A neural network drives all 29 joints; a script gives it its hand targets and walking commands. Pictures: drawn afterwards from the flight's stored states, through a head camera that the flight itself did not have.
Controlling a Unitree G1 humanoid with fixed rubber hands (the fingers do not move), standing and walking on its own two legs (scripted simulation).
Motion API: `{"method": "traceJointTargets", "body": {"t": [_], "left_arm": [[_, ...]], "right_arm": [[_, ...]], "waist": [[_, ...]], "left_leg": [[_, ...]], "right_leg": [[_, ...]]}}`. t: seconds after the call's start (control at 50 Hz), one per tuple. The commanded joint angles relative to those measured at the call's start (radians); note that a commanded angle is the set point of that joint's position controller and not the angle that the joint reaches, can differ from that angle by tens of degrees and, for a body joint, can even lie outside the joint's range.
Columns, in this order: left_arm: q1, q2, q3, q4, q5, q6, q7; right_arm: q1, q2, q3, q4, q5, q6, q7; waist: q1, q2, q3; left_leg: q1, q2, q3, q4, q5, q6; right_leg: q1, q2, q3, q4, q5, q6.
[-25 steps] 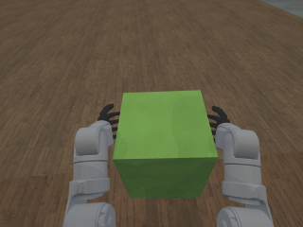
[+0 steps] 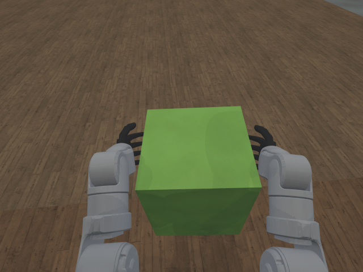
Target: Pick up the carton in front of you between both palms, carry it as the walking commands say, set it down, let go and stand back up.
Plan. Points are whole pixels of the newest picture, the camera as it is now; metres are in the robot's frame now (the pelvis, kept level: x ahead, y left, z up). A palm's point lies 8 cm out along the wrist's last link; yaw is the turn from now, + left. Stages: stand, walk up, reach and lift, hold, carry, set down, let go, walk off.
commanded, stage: carry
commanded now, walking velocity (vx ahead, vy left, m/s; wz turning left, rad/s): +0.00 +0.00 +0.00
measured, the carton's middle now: (195, 175) +0.33 +0.00 +0.05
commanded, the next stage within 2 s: none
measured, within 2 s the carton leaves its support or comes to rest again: neither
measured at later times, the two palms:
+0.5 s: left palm (125, 155) +0.32 +0.15 +0.13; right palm (267, 158) +0.32 -0.15 +0.13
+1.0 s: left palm (124, 146) +0.33 +0.15 +0.14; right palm (266, 148) +0.33 -0.15 +0.14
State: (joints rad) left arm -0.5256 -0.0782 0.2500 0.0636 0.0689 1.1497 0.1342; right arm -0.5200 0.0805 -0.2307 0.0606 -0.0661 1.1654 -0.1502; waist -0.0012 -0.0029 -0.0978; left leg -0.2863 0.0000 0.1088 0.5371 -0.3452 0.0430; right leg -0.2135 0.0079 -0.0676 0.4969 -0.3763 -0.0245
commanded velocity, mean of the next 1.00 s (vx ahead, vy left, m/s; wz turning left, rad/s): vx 0.10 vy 0.00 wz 0.00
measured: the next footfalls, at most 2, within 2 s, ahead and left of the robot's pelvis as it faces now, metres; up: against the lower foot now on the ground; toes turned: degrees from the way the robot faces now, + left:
right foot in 1.40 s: +0.32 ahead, -0.09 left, +0.03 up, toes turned -6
left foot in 1.88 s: +0.65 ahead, +0.06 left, +0.05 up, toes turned +6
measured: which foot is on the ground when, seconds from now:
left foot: down 0.00-1.00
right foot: down 0.00-1.00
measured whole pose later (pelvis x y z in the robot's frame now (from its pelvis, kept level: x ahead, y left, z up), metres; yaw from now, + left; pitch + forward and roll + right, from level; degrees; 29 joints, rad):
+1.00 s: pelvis +0.01 +0.00 +0.00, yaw +0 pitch +1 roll +0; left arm -0.54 -0.08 0.23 0.00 0.05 1.18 0.15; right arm -0.52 0.06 -0.23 -0.01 -0.03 1.19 -0.15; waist 0.00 -0.01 -0.11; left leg -0.31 0.01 0.11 0.61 -0.46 0.06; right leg -0.21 0.01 -0.08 0.52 -0.41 -0.04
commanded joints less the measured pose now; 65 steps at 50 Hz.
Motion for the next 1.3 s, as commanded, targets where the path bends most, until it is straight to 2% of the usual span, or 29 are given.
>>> {"method": "traceJointTargets", "body": {"t": [0.0, 0.8, 0.82, 0.84, 0.86, 0.88, 0.9, 0.94, 0.96, 0.98, 1.0, 1.02, 1.04, 1.06, 1.08, 1.1, 1.12, 1.14, 1.16, 1.18, 1.22, 1.28], "left_arm": [[-0.615, -0.870, -0.596, -0.057, -0.270, 0.001, -0.093], [-0.614, -0.871, -0.604, -0.068, -0.273, 0.002, -0.097], [-0.620, -0.871, -0.605, -0.074, -0.276, 0.002, -0.097], [-0.630, -0.873, -0.609, -0.084, -0.280, 0.002, -0.097], [-0.641, -0.872, -0.613, -0.097, -0.283, 0.002, -0.096], [-0.662, -0.868, -0.616, -0.114, -0.288, 0.003, -0.094], [-0.688, -0.859, -0.617, -0.129, -0.292, 0.006, -0.090], [-0.720, -0.825, -0.620, -0.148, -0.302, 0.016, -0.079], [-0.725, -0.807, -0.620, -0.156, -0.309, 0.022, -0.071], [-0.712, -0.785, -0.616, -0.159, -0.307, 0.031, -0.061], [-0.710, -0.768, -0.608, -0.160, -0.305, 0.040, -0.053], [-0.710, -0.755, -0.604, -0.163, -0.307, 0.049, -0.046], [-0.710, -0.748, -0.599, -0.162, -0.308, 0.059, -0.042], [-0.720, -0.741, -0.592, -0.156, -0.310, 0.071, -0.039], [-0.728, -0.727, -0.583, -0.141, -0.312, 0.083, -0.038], [-0.736, -0.725, -0.574, -0.129, -0.314, 0.090, -0.038], [-0.737, -0.731, -0.558, -0.110, -0.310, 0.094, -0.038], [-0.727, -0.743, -0.543, -0.094, -0.303, 0.096, -0.040], [-0.719, -0.756, -0.530, -0.086, -0.295, 0.096, -0.042], [-0.723, -0.769, -0.520, -0.085, -0.286, 0.096, -0.043], [-0.738, -0.785, -0.513, -0.087, -0.268, 0.097, -0.043], [-0.729, -0.772, -0.504, -0.083, -0.231, 0.099, -0.038]], "right_arm": [[-0.660, 0.864, 0.586, -0.087, 0.270, -0.022, 0.098], [-0.660, 0.866, 0.594, -0.098, 0.275, -0.020, 0.102], [-0.663, 0.868, 0.597, -0.104, 0.277, -0.021, 0.102], [-0.679, 0.870, 0.601, -0.116, 0.283, -0.021, 0.101], [-0.698, 0.871, 0.607, -0.132, 0.290, -0.020, 0.100], [-0.719, 0.867, 0.611, -0.146, 0.296, -0.018, 0.099], [-0.743, 0.861, 0.615, -0.157, 0.302, -0.016, 0.097], [-0.769, 0.838, 0.620, -0.173, 0.316, -0.007, 0.089], [-0.774, 0.819, 0.619, -0.183, 0.324, -0.002, 0.083], [-0.764, 0.794, 0.610, -0.187, 0.326, 0.006, 0.075], [-0.764, 0.773, 0.598, -0.188, 0.324, 0.014, 0.068], [-0.753, 0.753, 0.582, -0.179, 0.319, 0.022, 0.062], [-0.732, 0.731, 0.565, -0.166, 0.313, 0.031, 0.057], [-0.707, 0.708, 0.545, -0.142, 0.302, 0.041, 0.052], [-0.693, 0.687, 0.526, -0.118, 0.291, 0.049, 0.046], [-0.695, 0.678, 0.517, -0.121, 0.285, 0.057, 0.042], [-0.715, 0.685, 0.518, -0.133, 0.288, 0.063, 0.043], [-0.744, 0.704, 0.532, -0.158, 0.302, 0.067, 0.046], [-0.794, 0.734, 0.555, -0.195, 0.328, 0.068, 0.052], [-0.849, 0.764, 0.575, -0.229, 0.357, 0.065, 0.060], [-0.912, 0.804, 0.601, -0.262, 0.397, 0.059, 0.074], [-0.915, 0.822, 0.611, -0.245, 0.414, 0.058, 0.087]], "waist": [[0.001, -0.001, -0.297], [0.001, -0.001, -0.296], [0.003, -0.005, -0.306], [0.007, -0.010, -0.300], [0.009, -0.022, -0.276], [0.008, -0.041, -0.230], [0.011, -0.064, -0.189], [0.024, -0.118, -0.153], [0.029, -0.126, -0.155], [0.027, -0.121, -0.168], [0.023, -0.095, -0.188], [0.014, -0.050, -0.207], [-0.005, 0.039, -0.217], [-0.040, 0.168, -0.222], [-0.059, 0.251, -0.204], [-0.076, 0.234, -0.169], [-0.095, 0.166, -0.175], [-0.101, 0.101, -0.211], [-0.099, 0.070, -0.238], [-0.093, 0.072, -0.246], [-0.082, 0.112, -0.233], [-0.064, 0.148, -0.202]], "left_leg": [[0.134, 0.124, -0.122, -0.052, 0.245, 0.022], [0.128, 0.128, -0.118, -0.059, 0.228, 0.019], [0.130, 0.121, -0.113, -0.062, 0.158, 0.021], [0.122, 0.110, -0.102, -0.063, 0.031, 0.023], [0.094, 0.091, -0.097, -0.057, -0.128, 0.027], [0.035, 0.078, -0.097, -0.042, -0.241, 0.030], [-0.026, 0.064, -0.084, -0.004, -0.280, 0.028], [-0.117, 0.025, -0.016, 0.091, -0.194, 0.018], [-0.132, 0.019, -0.001, 0.090, -0.147, 0.018], [-0.104, 0.017, 0.002, 0.046, -0.128, 0.023], [-0.033, 0.020, -0.007, 0.003, -0.119, 0.029], [0.065, 0.036, -0.044, -0.030, -0.128, 0.039], [0.176, 0.103, -0.156, -0.098, -0.190, 0.064], [0.304, 0.220, -0.356, -0.195, -0.233, 0.120], [0.410, 0.317, -0.531, -0.236, -0.126, 0.189], [0.490, 0.362, -0.609, -0.247, 0.026, 0.242], [0.547, 0.383, -0.625, -0.226, 0.165, 0.267], [0.588, 0.377, -0.585, -0.199, 0.237, 0.262], [0.599, 0.357, -0.526, -0.194, 0.232, 0.235], [0.586, 0.330, -0.465, -0.207, 0.192, 0.206], [0.521, 0.283, -0.369, -0.246, 0.149, 0.175], [0.405, 0.249, -0.254, -0.269, 0.231, 0.148]], "right_leg": [[0.065, -0.131, 0.106, -0.057, 0.283, -0.032], [0.061, -0.134, 0.104, -0.065, 0.274, -0.032], [0.064, -0.130, 0.102, -0.072, 0.202, -0.036], [0.063, -0.130, 0.103, -0.095, 0.064, -0.042], [0.044, -0.130, 0.127, -0.132, -0.127, -0.057], [0.022, -0.148, 0.180, -0.169, -0.285, -0.074], [0.019, -0.173, 0.233, -0.202, -0.374, -0.093], [0.065, -0.240, 0.326, -0.257, -0.436, -0.135], [0.087, -0.264, 0.345, -0.257, -0.432, -0.153], [0.086, -0.268, 0.332, -0.241, -0.408, -0.159], [0.062, -0.248, 0.290, -0.210, -0.364, -0.149], [0.008, -0.210, 0.224, -0.156, -0.317, -0.125], [-0.089, -0.150, 0.127, -0.033, -0.262, -0.085], [-0.228, -0.064, 0.006, 0.152, -0.180, -0.038], [-0.385, -0.027, -0.048, 0.250, -0.157, -0.016], [-0.543, -0.006, -0.046, 0.343, -0.237, -0.016], [-0.634, -0.012, -0.022, 0.445, -0.296, -0.019], [-0.665, -0.027, -0.009, 0.503, -0.310, -0.020], [-0.670, -0.037, -0.008, 0.522, -0.291, -0.019], [-0.660, -0.041, -0.014, 0.512, -0.252, -0.017], [-0.608, -0.038, -0.038, 0.471, -0.145, -0.007], [-0.482, -0.032, -0.065, 0.322, 0.006, -0.003]]}}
